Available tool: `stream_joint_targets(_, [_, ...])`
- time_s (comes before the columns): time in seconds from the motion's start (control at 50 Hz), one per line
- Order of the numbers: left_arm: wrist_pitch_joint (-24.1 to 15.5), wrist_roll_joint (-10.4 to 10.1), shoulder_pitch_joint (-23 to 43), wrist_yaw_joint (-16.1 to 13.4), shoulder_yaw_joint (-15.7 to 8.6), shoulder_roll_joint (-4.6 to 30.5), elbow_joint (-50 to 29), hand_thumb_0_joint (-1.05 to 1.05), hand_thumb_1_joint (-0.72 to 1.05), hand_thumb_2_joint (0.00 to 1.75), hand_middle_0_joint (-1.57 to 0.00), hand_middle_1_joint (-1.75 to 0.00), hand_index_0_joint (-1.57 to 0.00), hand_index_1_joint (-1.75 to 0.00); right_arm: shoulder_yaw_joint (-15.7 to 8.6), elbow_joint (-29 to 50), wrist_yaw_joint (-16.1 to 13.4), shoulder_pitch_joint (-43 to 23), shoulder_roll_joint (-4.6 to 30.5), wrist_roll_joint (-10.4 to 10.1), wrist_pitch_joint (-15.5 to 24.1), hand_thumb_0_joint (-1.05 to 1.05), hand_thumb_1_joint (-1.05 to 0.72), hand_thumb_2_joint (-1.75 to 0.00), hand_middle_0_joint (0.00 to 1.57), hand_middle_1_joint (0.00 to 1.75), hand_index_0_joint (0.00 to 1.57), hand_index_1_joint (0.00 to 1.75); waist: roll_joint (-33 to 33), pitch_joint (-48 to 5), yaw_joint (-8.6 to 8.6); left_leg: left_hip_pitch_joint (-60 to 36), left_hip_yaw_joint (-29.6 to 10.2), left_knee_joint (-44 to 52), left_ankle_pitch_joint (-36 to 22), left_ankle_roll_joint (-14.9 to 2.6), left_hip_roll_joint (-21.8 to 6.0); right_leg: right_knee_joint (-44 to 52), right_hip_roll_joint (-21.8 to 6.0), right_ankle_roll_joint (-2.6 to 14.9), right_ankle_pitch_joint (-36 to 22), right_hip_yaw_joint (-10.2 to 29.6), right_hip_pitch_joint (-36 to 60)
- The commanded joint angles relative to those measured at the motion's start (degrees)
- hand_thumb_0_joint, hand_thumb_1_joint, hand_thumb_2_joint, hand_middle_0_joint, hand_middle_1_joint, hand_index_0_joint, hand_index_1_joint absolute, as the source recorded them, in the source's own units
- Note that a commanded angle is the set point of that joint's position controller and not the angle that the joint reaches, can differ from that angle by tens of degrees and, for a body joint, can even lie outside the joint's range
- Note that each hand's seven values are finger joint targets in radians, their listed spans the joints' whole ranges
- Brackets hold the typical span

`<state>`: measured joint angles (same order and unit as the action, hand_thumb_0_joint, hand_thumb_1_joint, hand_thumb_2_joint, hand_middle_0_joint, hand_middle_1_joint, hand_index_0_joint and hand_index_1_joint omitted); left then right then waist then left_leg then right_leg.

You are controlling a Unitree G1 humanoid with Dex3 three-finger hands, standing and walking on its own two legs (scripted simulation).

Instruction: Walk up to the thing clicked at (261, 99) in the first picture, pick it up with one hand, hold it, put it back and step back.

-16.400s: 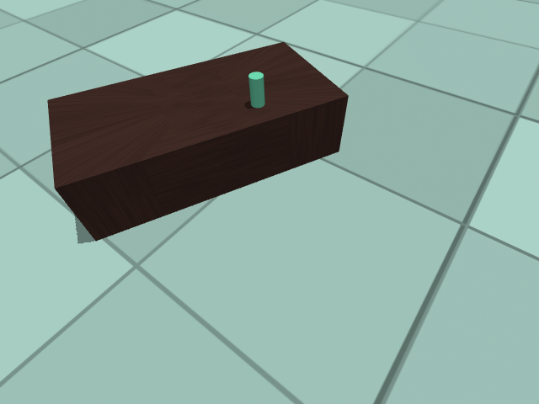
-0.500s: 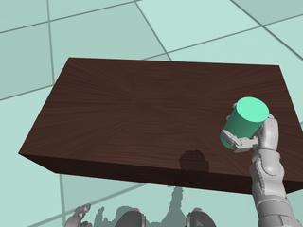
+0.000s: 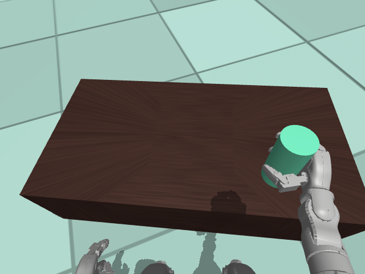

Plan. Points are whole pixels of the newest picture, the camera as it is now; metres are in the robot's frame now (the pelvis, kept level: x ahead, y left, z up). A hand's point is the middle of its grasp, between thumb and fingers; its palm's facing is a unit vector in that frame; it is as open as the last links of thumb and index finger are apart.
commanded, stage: hold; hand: right
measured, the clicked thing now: (286, 159) +0.35 -0.18 +0.05
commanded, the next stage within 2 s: none
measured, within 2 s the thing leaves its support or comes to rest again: neither
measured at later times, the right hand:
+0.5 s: hand (290, 164) +0.33 -0.18 +0.05, palm faces +0.15 +0.99 +0.00, open 9.7 cm
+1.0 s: hand (289, 167) +0.32 -0.17 +0.06, palm faces +0.15 +0.99 +0.00, open 9.7 cm
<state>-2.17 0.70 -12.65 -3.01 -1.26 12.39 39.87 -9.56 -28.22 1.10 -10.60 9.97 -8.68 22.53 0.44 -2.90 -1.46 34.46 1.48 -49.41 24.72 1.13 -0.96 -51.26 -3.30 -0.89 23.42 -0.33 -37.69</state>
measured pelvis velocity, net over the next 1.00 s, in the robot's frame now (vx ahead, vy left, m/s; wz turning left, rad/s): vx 0.00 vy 0.00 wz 0.00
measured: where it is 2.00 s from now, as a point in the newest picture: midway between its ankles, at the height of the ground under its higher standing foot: outside the picture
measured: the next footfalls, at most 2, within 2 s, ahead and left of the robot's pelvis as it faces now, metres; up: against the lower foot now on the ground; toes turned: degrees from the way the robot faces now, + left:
none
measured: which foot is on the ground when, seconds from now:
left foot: down 0.00-1.00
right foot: down 0.00-1.00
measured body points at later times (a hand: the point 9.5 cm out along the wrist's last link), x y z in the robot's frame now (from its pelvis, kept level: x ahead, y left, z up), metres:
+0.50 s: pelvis +0.00 -0.01 +0.01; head +0.05 -0.01 +0.46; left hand +0.13 +0.24 -0.10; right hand +0.32 -0.23 +0.05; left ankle +0.00 +0.13 -0.69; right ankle +0.02 -0.13 -0.69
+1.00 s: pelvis +0.00 +0.00 +0.01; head +0.04 -0.01 +0.46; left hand +0.13 +0.24 -0.10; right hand +0.31 -0.23 +0.06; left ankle +0.00 +0.13 -0.69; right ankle +0.02 -0.13 -0.69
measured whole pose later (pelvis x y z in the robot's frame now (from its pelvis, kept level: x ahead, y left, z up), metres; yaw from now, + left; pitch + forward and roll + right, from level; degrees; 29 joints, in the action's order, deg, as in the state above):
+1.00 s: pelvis +0.00 +0.00 +0.01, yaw +0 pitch +6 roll +1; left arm -2.6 0.6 -12.4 -2.5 -0.8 11.9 39.8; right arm -7.7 -24.7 0.4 -6.6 9.3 -8.6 20.9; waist 0.4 -2.0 -0.8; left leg 28.6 1.3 -45.0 22.6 1.4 -1.3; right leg -46.9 -2.9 -0.6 21.4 -0.6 -31.8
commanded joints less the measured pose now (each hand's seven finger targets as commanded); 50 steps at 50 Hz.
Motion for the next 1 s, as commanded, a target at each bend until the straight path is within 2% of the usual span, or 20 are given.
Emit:
stream_joint_targets(0.0, [-1.90,-0.07,0.09,-0.67,-2.69,7.91,-6.07,0.00,0.90,0.91,-0.19,-0.30,-0.19,-0.31,-2.07,16.86,-0.46,-17.72,7.98,-0.96,5.39,0.00,-0.23,-1.31,1.30,1.43,1.33,1.43,1.22,-19.20,0.17,-8.40,-0.19,6.96,-20.29,-0.99,1.23,6.08,2.14,1.51,-16.38,-0.51,13.00])
stream_joint_targets(0.2, [-1.82,-0.15,0.53,-0.53,-2.65,7.87,-6.65,0.00,0.90,0.91,-0.20,-0.31,-0.20,-0.31,-1.35,16.93,-0.67,-16.11,6.94,-0.92,5.00,0.00,-0.22,-1.31,1.30,1.43,1.33,1.43,0.99,-18.79,0.22,-8.59,0.32,7.97,-18.60,-1.19,1.56,7.95,1.84,1.19,-16.10,-0.12,14.97])
stream_joint_targets(0.24, [-1.82,-0.27,0.39,-0.63,-2.72,7.96,-6.67,0.00,0.90,0.91,-0.20,-0.31,-0.20,-0.31,-2.17,19.98,-0.91,-17.28,8.32,-1.14,5.33,0.00,-0.22,-1.30,1.29,1.42,1.32,1.42,0.83,-19.15,0.33,-9.99,0.31,8.08,-19.77,-1.13,1.44,8.06,1.96,1.26,-16.83,-0.18,15.48])
stream_joint_targets(0.28, [-1.91,-0.30,1.05,-0.52,-2.10,7.31,-6.86,0.00,0.90,0.91,-0.20,-0.31,-0.20,-0.31,-1.16,15.50,-0.76,-13.86,6.25,-0.98,4.58,0.00,-0.24,-1.30,1.30,1.42,1.33,1.42,-0.52,-17.08,0.18,-9.32,0.37,8.51,-18.58,-1.01,1.51,8.52,1.94,1.32,-15.75,-0.17,14.45])
stream_joint_targets(0.3, [-1.96,-0.12,0.79,-0.42,-2.67,7.78,-6.59,0.00,0.90,0.91,-0.20,-0.31,-0.20,-0.31,-0.68,18.05,-0.78,-15.30,6.04,-1.09,4.97,0.00,-0.22,-1.30,1.29,1.42,1.32,1.42,1.21,-17.69,0.31,-9.15,0.50,8.08,-18.94,-1.22,1.52,8.68,1.83,1.02,-16.68,-0.06,15.14])
stream_joint_targets(0.34, [-1.89,-0.21,0.40,-0.57,-2.83,8.36,-6.29,0.00,0.90,0.91,-0.20,-0.31,-0.20,-0.31,-1.24,19.05,-0.96,-16.58,7.70,-0.76,5.13,0.00,-0.25,-1.31,1.30,1.43,1.33,1.43,2.99,-18.64,0.36,-8.03,0.67,8.03,-18.90,-1.41,1.72,8.93,1.44,0.60,-18.66,0.28,17.67])
stream_joint_targets(0.4, [-2.20,-0.39,1.88,-0.26,-1.57,6.85,-7.49,0.00,0.90,0.91,-0.20,-0.31,-0.20,-0.31,-0.56,17.40,-0.67,-15.04,6.05,-1.02,4.71,0.00,-0.26,-1.31,1.30,1.42,1.33,1.42,0.14,-16.92,0.17,-9.03,0.73,9.02,-17.02,-1.17,1.74,9.73,1.70,1.04,-15.09,0.09,15.70])
stream_joint_targets(0.42, [-2.10,-0.16,1.09,-0.40,-2.93,8.41,-6.53,0.00,0.90,0.91,-0.20,-0.31,-0.20,-0.31,-1.42,20.59,-1.06,-17.34,7.86,-1.02,5.10,0.00,-0.26,-1.31,1.30,1.42,1.33,1.42,2.70,-16.60,0.55,-8.93,0.62,9.00,-16.34,-1.48,1.68,10.17,1.74,0.78,-14.29,0.01,15.60])
stream_joint_targets(0.44, [-2.21,-0.20,1.82,-0.41,-2.34,7.72,-7.11,0.00,0.90,0.90,-0.20,-0.31,-0.20,-0.31,-1.11,20.51,-1.06,-16.73,7.68,-0.93,5.00,0.00,-0.27,-1.30,1.29,1.42,1.32,1.42,2.90,-16.95,0.70,-9.34,0.62,9.56,-15.47,-1.38,1.66,10.40,1.88,0.88,-13.16,-0.10,16.10])
stream_joint_targets(0.48, [-2.42,-0.26,1.71,-0.29,-2.34,7.54,-6.83,0.00,0.91,0.91,-0.20,-0.31,-0.20,-0.31,-0.67,17.09,-1.01,-13.25,5.90,-0.96,4.43,0.00,-0.27,-1.30,1.30,1.42,1.33,1.42,0.05,-15.34,0.62,-9.22,1.02,9.47,-15.45,-1.22,1.86,10.63,1.60,0.82,-13.39,0.24,15.32])
stream_joint_targets(0.52, [-2.51,-0.24,1.69,-0.19,-2.26,7.65,-6.97,0.00,0.90,0.91,-0.20,-0.31,-0.20,-0.31,-0.18,20.74,-0.96,-15.69,6.54,-0.91,4.95,0.00,-0.25,-1.30,1.29,1.41,1.32,1.41,2.30,-17.38,0.59,-10.11,0.72,9.15,-17.62,-1.30,1.63,10.23,1.77,0.77,-15.60,0.00,16.82])
stream_joint_targets(0.6, [-2.59,-0.18,1.77,-0.04,-1.61,6.96,-6.93,0.00,0.90,0.91,-0.20,-0.31,-0.20,-0.31,-0.24,17.40,-0.84,-13.87,5.67,-0.82,4.58,0.00,-0.25,-1.31,1.29,1.42,1.32,1.42,1.37,-17.22,0.48,-8.85,1.00,8.65,-18.94,-1.21,1.85,9.77,1.38,0.52,-18.95,0.51,17.97])
stream_joint_targets(0.7, [-2.50,-0.27,1.81,-0.25,-2.42,7.76,-6.77,0.00,0.90,0.91,-0.20,-0.31,-0.20,-0.31,-0.94,20.11,-1.13,-15.76,7.18,-0.95,4.54,0.00,-0.26,-1.31,1.30,1.42,1.33,1.42,1.07,-16.07,0.31,-10.29,0.67,9.92,-16.89,-1.25,1.79,10.90,1.81,0.95,-14.77,0.13,16.64])
stream_joint_targets(0.74, [-2.76,-0.31,2.63,-0.15,-1.72,6.84,-6.98,0.00,0.90,0.91,-0.20,-0.31,-0.20,-0.31,-0.01,17.86,-0.84,-15.60,5.43,-1.12,4.14,0.00,-0.26,-1.30,1.29,1.42,1.32,1.42,-0.16,-14.73,0.01,-9.95,0.48,10.40,-16.12,-1.02,1.61,10.65,1.92,1.27,-13.13,-0.14,15.40])
stream_joint_targets(0.76, [-2.89,-0.25,2.57,-0.21,-1.91,7.06,-7.25,0.00,0.90,0.91,-0.20,-0.31,-0.20,-0.31,-0.42,21.49,-1.08,-17.41,6.50,-1.02,4.48,0.00,-0.26,-1.30,1.29,1.42,1.32,1.42,1.35,-16.53,0.24,-10.84,0.43,10.23,-16.79,-1.12,1.53,10.66,2.05,1.18,-13.83,-0.20,16.51])
stream_joint_targets(0.78, [-2.91,-0.33,2.44,-0.29,-1.67,7.09,-6.95,0.00,0.90,0.91,-0.20,-0.31,-0.20,-0.31,-1.16,18.30,-1.20,-14.48,6.78,-0.75,4.05,0.00,-0.26,-1.30,1.28,1.41,1.31,1.41,0.31,-16.59,0.70,-10.72,0.43,10.29,-17.12,-1.07,1.53,10.51,2.01,1.17,-14.38,-0.23,17.18])
stream_joint_targets(0.82, [-2.81,-0.16,1.96,-0.22,-2.37,7.84,-6.58,0.00,0.90,0.91,-0.20,-0.31,-0.20,-0.31,0.83,19.42,-0.88,-14.70,5.45,-0.96,4.01,0.00,-0.27,-1.30,1.29,1.41,1.32,1.41,1.55,-15.11,0.30,-9.66,0.69,10.02,-16.60,-1.31,1.65,10.95,1.85,0.89,-14.32,0.02,16.42])
stream_joint_targets(0.86, [-2.77,-0.18,1.77,-0.18,-2.32,7.66,-6.78,0.00,0.90,0.91,-0.20,-0.31,-0.20,-0.31,-0.80,18.29,-0.98,-13.55,6.63,-0.71,3.94,0.00,-0.24,-1.30,1.28,1.41,1.32,1.41,0.95,-16.12,0.64,-10.07,0.89,9.93,-17.44,-1.26,1.73,10.78,1.79,0.83,-15.78,0.15,17.03])
stream_joint_targets(0.9, [-2.68,-0.14,2.22,0.04,-2.13,7.22,-7.02,0.00,0.90,0.91,-0.20,-0.31,-0.20,-0.31,-0.13,19.48,-0.90,-12.88,6.19,-0.81,4.13,0.00,-0.25,-1.30,1.29,1.42,1.32,1.42,1.47,-15.74,1.06,-11.03,0.80,9.84,-17.69,-1.32,1.64,10.87,1.95,0.86,-15.70,0.04,16.24])
stream_joint_targets(0.98, [-2.85,-0.27,2.64,-0.17,-2.03,7.30,-7.29,0.00,0.90,0.91,-0.20,-0.31,-0.20,-0.31,-0.48,22.85,-1.15,-16.66,6.84,-1.02,4.26,0.00,-0.27,-1.30,1.29,1.41,1.32,1.41,1.58,-16.75,0.31,-10.68,0.46,10.27,-17.05,-1.19,1.62,10.87,1.95,1.06,-14.25,-0.13,17.34])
